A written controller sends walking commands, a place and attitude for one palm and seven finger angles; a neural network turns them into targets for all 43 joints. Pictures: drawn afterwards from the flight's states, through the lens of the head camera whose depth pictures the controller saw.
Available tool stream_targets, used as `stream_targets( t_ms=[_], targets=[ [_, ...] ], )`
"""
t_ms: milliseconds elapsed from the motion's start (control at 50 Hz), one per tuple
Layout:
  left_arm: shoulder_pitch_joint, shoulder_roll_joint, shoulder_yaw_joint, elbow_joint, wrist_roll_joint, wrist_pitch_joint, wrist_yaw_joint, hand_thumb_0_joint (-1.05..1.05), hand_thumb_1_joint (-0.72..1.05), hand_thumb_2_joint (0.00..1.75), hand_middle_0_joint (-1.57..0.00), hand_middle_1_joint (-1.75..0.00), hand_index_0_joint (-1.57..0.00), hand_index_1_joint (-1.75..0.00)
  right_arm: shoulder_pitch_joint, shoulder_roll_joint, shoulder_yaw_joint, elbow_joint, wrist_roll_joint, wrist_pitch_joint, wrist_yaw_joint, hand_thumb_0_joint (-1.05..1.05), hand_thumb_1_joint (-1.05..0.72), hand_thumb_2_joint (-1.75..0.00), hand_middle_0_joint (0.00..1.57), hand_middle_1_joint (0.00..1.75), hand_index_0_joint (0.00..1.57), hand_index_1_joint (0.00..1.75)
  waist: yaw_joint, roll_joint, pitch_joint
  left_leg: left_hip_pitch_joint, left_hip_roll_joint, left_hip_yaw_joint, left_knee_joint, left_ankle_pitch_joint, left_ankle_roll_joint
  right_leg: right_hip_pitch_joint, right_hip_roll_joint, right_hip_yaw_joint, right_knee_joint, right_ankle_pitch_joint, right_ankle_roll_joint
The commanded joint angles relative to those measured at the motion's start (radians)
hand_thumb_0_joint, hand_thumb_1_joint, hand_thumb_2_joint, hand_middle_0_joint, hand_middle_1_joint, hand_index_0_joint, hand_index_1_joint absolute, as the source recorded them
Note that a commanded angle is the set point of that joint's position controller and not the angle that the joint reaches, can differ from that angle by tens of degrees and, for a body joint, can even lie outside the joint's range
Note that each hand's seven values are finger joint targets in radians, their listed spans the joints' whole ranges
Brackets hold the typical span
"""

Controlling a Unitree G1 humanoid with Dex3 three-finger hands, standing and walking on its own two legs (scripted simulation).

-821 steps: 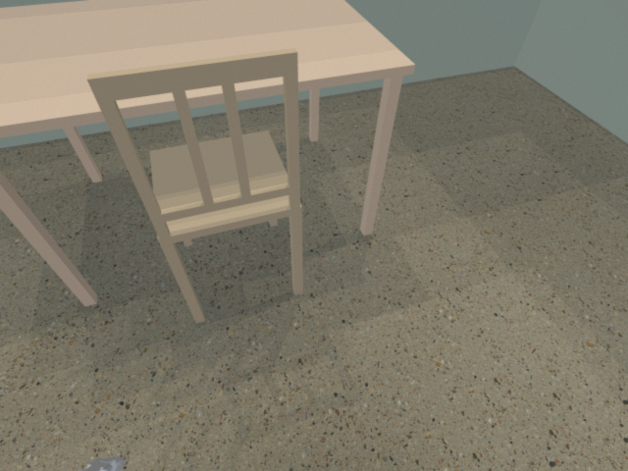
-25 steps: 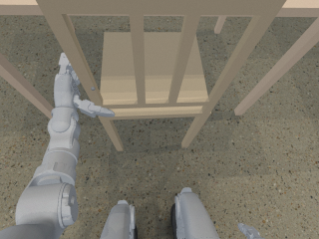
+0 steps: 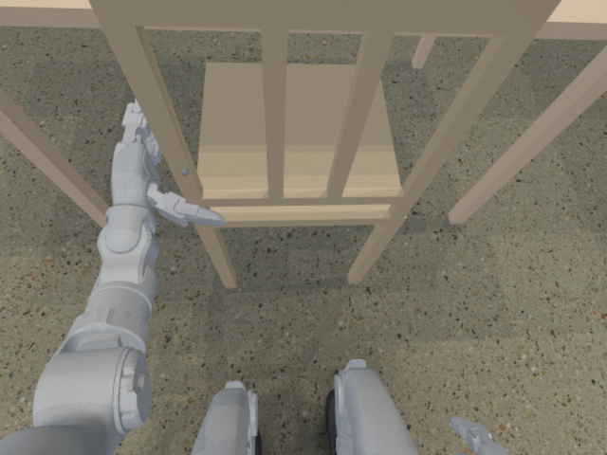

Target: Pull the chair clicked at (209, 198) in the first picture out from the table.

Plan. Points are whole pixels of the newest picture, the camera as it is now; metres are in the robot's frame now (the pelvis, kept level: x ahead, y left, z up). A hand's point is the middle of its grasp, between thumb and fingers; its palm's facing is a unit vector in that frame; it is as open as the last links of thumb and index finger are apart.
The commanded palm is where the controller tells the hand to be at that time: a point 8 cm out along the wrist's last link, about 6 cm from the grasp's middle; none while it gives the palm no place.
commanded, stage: hook a spindle and tug to test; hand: left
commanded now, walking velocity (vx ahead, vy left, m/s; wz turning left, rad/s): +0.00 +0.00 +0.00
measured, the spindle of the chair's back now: (275, 133) +0.51 +0.02 +0.06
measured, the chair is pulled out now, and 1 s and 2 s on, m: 0.00 0.00 0.04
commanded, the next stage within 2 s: step backward, pulling the chair out in 1.42 s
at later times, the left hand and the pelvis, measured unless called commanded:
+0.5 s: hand (188, 167) +0.48 +0.13 +0.02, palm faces +0.01 -1.00 -0.04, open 11.4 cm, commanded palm +0.45 +0.17 +0.03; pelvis +0.00 +0.00 +0.00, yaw +0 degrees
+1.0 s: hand (190, 168) +0.48 +0.13 +0.02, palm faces +0.00 -1.00 -0.02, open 5.7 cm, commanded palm +0.43 +0.17 +0.03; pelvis +0.01 +0.00 +0.00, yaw -1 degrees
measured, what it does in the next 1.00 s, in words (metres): stands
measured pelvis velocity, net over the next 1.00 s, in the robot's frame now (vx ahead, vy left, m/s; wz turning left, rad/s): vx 0.01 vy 0.00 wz -0.02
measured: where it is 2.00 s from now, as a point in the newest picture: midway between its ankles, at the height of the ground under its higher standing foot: outside the picture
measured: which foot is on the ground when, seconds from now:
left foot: down 0.00-1.00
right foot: down 0.00-1.00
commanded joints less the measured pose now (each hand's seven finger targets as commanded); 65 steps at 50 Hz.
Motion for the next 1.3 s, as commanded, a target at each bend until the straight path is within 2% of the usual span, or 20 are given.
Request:
stream_targets(
  t_ms=[0,60,120,200,260,340,400,500,520,580,660,680,700,760,800,840,920,1060,1080,1280],
  targets=[
    [-0.388,0.161,0.018,-0.2,-0.005,-0.066,-0.001,0.0,-0.5,0.3,-0.15,-0.35,-0.15,-0.35,0.142,-0.157,-0.063,-0.064,0.0,-0.019,-0.007,0.0,-0.9,-0.9,0.2,0.3,0.2,0.3,-0.026,0.06,-0.508,0.23,-0.02,-0.026,-0.182,0.38,-0.017,0.372,0.042,0.009,-0.103,0.227,-0.045],
    [-0.401,0.135,-0.004,-0.211,-0.006,-0.066,0.001,0.0,-0.5,0.3,-0.2,-0.52,-0.2,-0.52,0.146,-0.155,-0.064,-0.066,-0.002,-0.017,-0.004,0.0,-0.9,-0.9,0.2,0.3,0.2,0.3,-0.035,0.067,-0.53,0.248,-0.018,-0.028,-0.172,0.413,-0.019,0.363,0.044,0.006,-0.096,0.247,-0.044],
    [-0.375,0.168,0.028,-0.184,-0.003,-0.056,0.004,0.0,-0.5,0.3,-0.25,-0.68,-0.25,-0.68,0.148,-0.157,-0.063,-0.063,-0.002,-0.01,-0.005,0.0,-0.9,-0.9,0.2,0.3,0.2,0.3,-0.03,0.035,-0.515,0.209,-0.019,-0.021,-0.172,0.39,-0.012,0.393,0.044,0.014,-0.104,0.251,-0.042],
    [-0.347,0.184,0.04,-0.246,-0.005,-0.059,0.005,0.0,-0.5,0.3,-0.32,-0.9,-0.32,-0.9,0.149,-0.154,-0.065,-0.074,-0.003,-0.01,-0.004,0.0,-0.9,-0.9,0.2,0.3,0.2,0.3,-0.012,0.071,-0.575,0.248,-0.017,-0.022,-0.173,0.449,-0.019,0.42,0.043,0.014,-0.094,0.297,-0.044],
    [-0.333,0.126,0.002,-0.251,-0.015,-0.049,0.007,0.0,-0.33,0.37,-0.38,-1.07,-0.38,-1.07,0.149,-0.15,-0.065,-0.075,-0.001,-0.01,-0.001,0.0,-0.9,-0.9,0.2,0.3,0.2,0.3,-0.023,0.069,-0.534,0.248,-0.015,-0.022,-0.18,0.453,-0.02,0.402,0.047,0.006,-0.101,0.292,-0.045],
    [-0.365,0.14,0.009,-0.224,-0.005,-0.044,0.021,0.0,-0.11,0.47,-0.45,-1.29,-0.45,-1.29,0.152,-0.152,-0.064,-0.065,-0.001,-0.009,-0.003,0.0,-0.9,-0.9,0.2,0.3,0.2,0.3,-0.035,0.025,-0.491,0.19,-0.019,-0.012,-0.182,0.362,-0.008,0.408,0.045,0.017,-0.12,0.242,-0.039],
    [-0.367,0.142,0.007,-0.234,0.004,-0.059,0.023,0.0,0.06,0.54,-0.5,-1.45,-0.5,-1.45,0.154,-0.15,-0.063,-0.064,-0.004,-0.014,-0.004,0.0,-0.9,-0.9,0.2,0.3,0.2,0.3,-0.027,0.059,-0.517,0.22,-0.019,-0.017,-0.183,0.393,-0.012,0.404,0.043,0.014,-0.111,0.257,-0.043],
    [-0.356,0.125,-0.005,-0.214,-0.003,-0.059,0.009,0.0,0.34,0.66,-0.5,-1.45,-0.5,-1.45,0.154,-0.149,-0.064,-0.061,-0.003,-0.013,-0.002,0.0,-0.9,-0.9,0.2,0.3,0.2,0.3,-0.03,0.063,-0.511,0.229,-0.017,-0.013,-0.18,0.409,-0.013,0.401,0.045,0.013,-0.113,0.272,-0.044],
    [-0.348,0.145,0.014,-0.201,-0.006,-0.056,0.009,0.0,0.4,0.68,-0.5,-1.45,-0.5,-1.45,0.156,-0.153,-0.065,-0.06,-0.002,-0.012,-0.002,0.0,-0.9,-0.9,0.2,0.3,0.2,0.3,-0.029,0.035,-0.503,0.209,-0.019,-0.014,-0.182,0.398,-0.011,0.416,0.044,0.014,-0.117,0.269,-0.043],
    [-0.358,0.137,0.002,-0.215,-0.004,-0.058,0.005,0.0,0.56,0.76,-0.5,-1.45,-0.5,-1.45,0.154,-0.152,-0.064,-0.063,-0.002,-0.011,-0.002,0.0,-0.9,-0.9,0.2,0.3,0.2,0.3,-0.027,0.067,-0.524,0.238,-0.016,-0.019,-0.181,0.418,-0.015,0.396,0.045,0.01,-0.106,0.271,-0.045],
    [-0.391,0.104,-0.026,-0.199,-0.005,-0.055,0.009,0.0,0.79,0.85,-0.5,-1.45,-0.5,-1.45,0.156,-0.152,-0.066,-0.058,-0.002,-0.008,-0.003,0.0,-0.9,-0.9,0.2,0.3,0.2,0.3,-0.047,0.061,-0.495,0.237,-0.016,-0.021,-0.177,0.408,-0.013,0.364,0.046,0.006,-0.11,0.256,-0.043],
    [-0.399,0.145,0.006,-0.206,-0.001,-0.058,0.012,0.0,0.84,0.88,-0.5,-1.45,-0.5,-1.45,0.159,-0.157,-0.067,-0.054,-0.005,-0.007,-0.003,0.0,-0.9,-0.9,0.2,0.3,0.2,0.3,-0.039,0.071,-0.505,0.246,-0.013,-0.026,-0.18,0.415,-0.019,0.362,0.044,0.003,-0.106,0.253,-0.044],
    [-0.372,0.136,0.003,-0.195,-0.002,-0.055,0.013,0.0,0.9,0.9,-0.5,-1.45,-0.5,-1.45,0.159,-0.155,-0.067,-0.058,-0.004,-0.006,-0.002,0.0,-0.9,-0.9,0.2,0.3,0.2,0.3,-0.035,0.052,-0.519,0.241,-0.016,-0.023,-0.177,0.422,-0.016,0.38,0.045,0.007,-0.107,0.263,-0.043],
    [-0.387,0.156,0.014,-0.205,-0.001,-0.056,0.011,0.0,0.9,0.9,-0.5,-1.45,-0.5,-1.45,0.158,-0.153,-0.064,-0.062,-0.005,-0.003,-0.004,0.0,-0.9,-0.9,0.2,0.3,0.2,0.3,-0.036,0.058,-0.519,0.231,-0.018,-0.017,-0.174,0.421,-0.013,0.398,0.046,0.01,-0.106,0.279,-0.044],
    [-0.335,0.149,0.017,-0.224,-0.008,-0.056,0.007,0.0,0.9,0.9,-0.5,-1.45,-0.5,-1.45,0.151,-0.15,-0.063,-0.071,-0.004,-0.002,0.0,0.0,-0.9,-0.9,0.2,0.3,0.2,0.3,-0.019,0.066,-0.544,0.235,-0.019,-0.015,-0.177,0.443,-0.015,0.425,0.045,0.013,-0.104,0.301,-0.045],
    [-0.275,0.171,0.036,-0.229,0.0,-0.052,0.009,0.0,0.9,0.9,-0.5,-1.45,-0.5,-1.45,0.153,-0.149,-0.065,-0.079,-0.003,0.001,0.0,0.0,-0.9,-0.9,0.2,0.3,0.2,0.3,-0.008,0.029,-0.542,0.218,-0.017,-0.01,-0.177,0.453,-0.012,0.452,0.045,0.016,-0.102,0.326,-0.044],
    [-0.182,0.124,0.002,-0.305,-0.011,-0.046,0.006,0.0,0.9,0.9,-0.5,-1.45,-0.5,-1.45,0.142,-0.143,-0.066,-0.101,0.002,-0.001,0.009,0.0,-0.9,-0.9,0.2,0.3,0.2,0.3,0.013,0.079,-0.561,0.276,-0.011,-0.012,-0.194,0.509,-0.024,0.453,0.046,0.009,-0.104,0.343,-0.049],
    [-0.107,0.09,-0.026,-0.381,-0.021,-0.039,0.025,0.0,0.9,0.9,-0.5,-1.45,-0.5,-1.45,0.135,-0.141,-0.069,-0.107,0.007,-0.013,0.009,0.0,-0.9,-0.9,0.2,0.3,0.2,0.3,0.007,0.025,-0.501,0.249,-0.007,-0.004,-0.204,0.487,-0.019,0.461,0.049,0.01,-0.116,0.344,-0.045],
    [-0.127,0.1,-0.024,-0.411,-0.016,-0.046,0.027,0.0,0.9,0.9,-0.5,-1.45,-0.5,-1.45,0.132,-0.139,-0.068,-0.104,0.007,-0.016,0.009,0.0,-0.9,-0.9,0.2,0.3,0.2,0.3,0.01,0.057,-0.51,0.258,-0.007,-0.003,-0.205,0.493,-0.02,0.464,0.046,0.011,-0.114,0.351,-0.046],
    [0.02,0.044,-0.073,-0.51,-0.027,-0.045,0.024,0.0,0.9,0.9,-0.5,-1.45,-0.5,-1.45,0.118,-0.128,-0.077,-0.114,0.011,-0.034,0.009,0.0,-0.9,-0.9,0.2,0.3,0.2,0.3,0.029,0.048,-0.517,0.306,-0.003,-0.005,-0.21,0.574,-0.027,0.487,0.042,0.007,-0.114,0.399,-0.047]
  ],
)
